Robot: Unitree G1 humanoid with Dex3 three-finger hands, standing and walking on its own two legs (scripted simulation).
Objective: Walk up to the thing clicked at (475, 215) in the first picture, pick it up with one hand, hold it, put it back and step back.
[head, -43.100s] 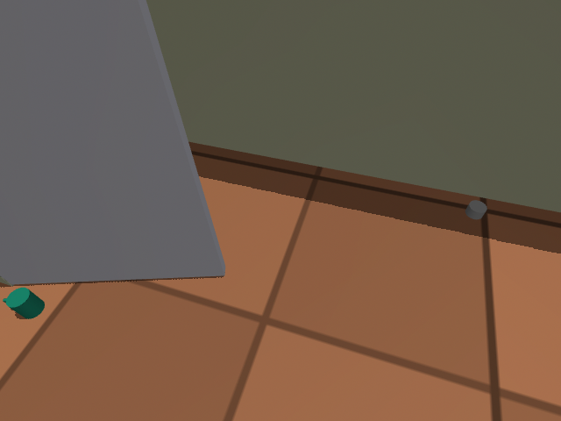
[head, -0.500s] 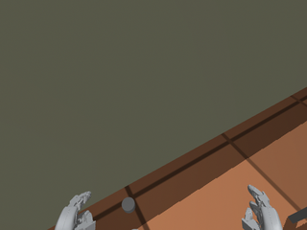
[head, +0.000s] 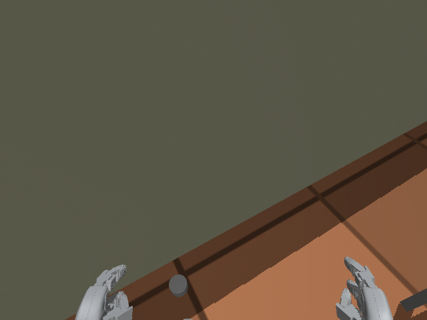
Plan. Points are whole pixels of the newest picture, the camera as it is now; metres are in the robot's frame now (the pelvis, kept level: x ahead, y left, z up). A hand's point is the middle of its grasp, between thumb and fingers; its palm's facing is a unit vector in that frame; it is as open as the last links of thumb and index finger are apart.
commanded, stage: home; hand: left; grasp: from above
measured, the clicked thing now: (178, 285) +0.39 +0.19 -0.69
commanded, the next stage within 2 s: stand in 0.06 s
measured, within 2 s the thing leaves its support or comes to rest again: neither
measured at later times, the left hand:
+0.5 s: hand out of the picture +0.09 +0.24 -0.11, palm faces +0.05 -0.94 -0.33, open 7.4 cm
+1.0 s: hand out of the picture +0.02 +0.24 -0.10, palm faces +0.06 -0.94 -0.34, open 7.4 cm
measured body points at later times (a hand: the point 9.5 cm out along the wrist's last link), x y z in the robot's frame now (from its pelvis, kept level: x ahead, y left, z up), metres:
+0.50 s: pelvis +0.00 +0.01 +0.04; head +0.01 +0.02 +0.49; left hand +0.09 +0.29 -0.09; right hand +0.10 -0.28 -0.08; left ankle +0.02 +0.13 -0.68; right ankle +0.00 -0.14 -0.68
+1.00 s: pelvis -0.01 +0.00 +0.06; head -0.01 +0.00 +0.51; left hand +0.02 +0.29 -0.08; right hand +0.07 -0.28 -0.08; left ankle +0.02 +0.13 -0.68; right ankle +0.00 -0.14 -0.68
